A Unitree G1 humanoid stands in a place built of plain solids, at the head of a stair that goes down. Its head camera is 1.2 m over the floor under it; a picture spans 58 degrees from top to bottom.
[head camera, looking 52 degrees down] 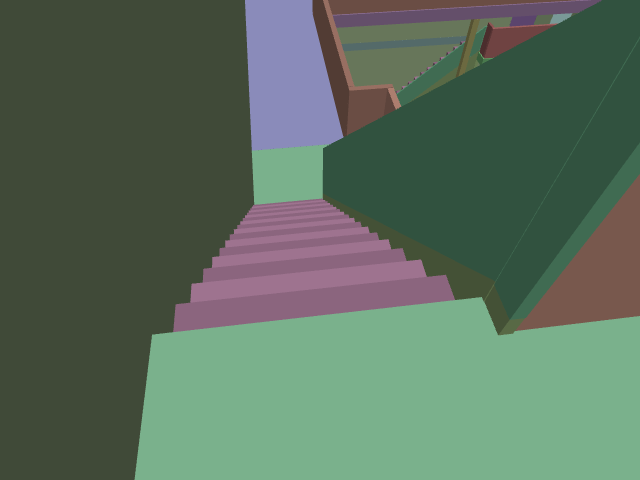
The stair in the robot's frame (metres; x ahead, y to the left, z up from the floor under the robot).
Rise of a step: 0.20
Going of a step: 0.22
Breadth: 1.03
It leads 7 degrees to the left of straight ahead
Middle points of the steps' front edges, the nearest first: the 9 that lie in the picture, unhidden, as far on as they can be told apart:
0.64 -0.01 0.00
0.86 0.02 -0.20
1.08 0.05 -0.41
1.30 0.08 -0.61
1.52 0.11 -0.81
1.73 0.13 -1.02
1.95 0.16 -1.22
2.17 0.19 -1.42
2.39 0.22 -1.63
